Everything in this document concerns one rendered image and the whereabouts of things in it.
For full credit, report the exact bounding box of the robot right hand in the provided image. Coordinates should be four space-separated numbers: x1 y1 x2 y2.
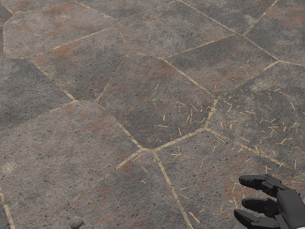
234 174 305 229

